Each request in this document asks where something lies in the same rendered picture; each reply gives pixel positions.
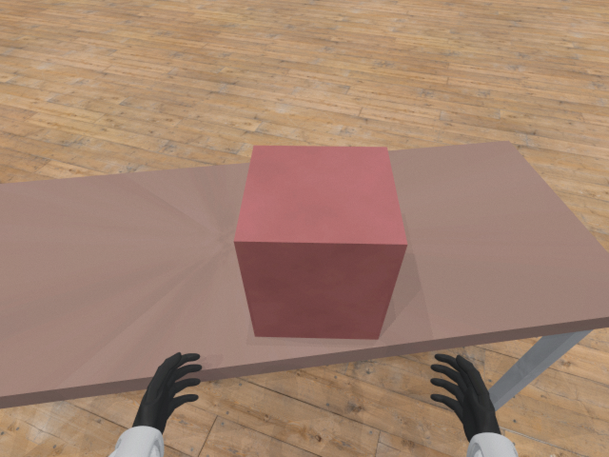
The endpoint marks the robot left forearm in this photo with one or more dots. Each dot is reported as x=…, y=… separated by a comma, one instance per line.
x=141, y=441

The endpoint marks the carton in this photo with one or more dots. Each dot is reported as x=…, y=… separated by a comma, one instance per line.
x=320, y=241

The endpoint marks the robot right forearm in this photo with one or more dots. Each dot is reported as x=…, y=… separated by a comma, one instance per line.
x=490, y=444

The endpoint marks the left robot hand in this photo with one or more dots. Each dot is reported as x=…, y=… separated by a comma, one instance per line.
x=158, y=402

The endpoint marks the table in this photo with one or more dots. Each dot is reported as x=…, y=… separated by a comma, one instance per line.
x=104, y=277

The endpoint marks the right robot hand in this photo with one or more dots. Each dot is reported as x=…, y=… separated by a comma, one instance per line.
x=474, y=407

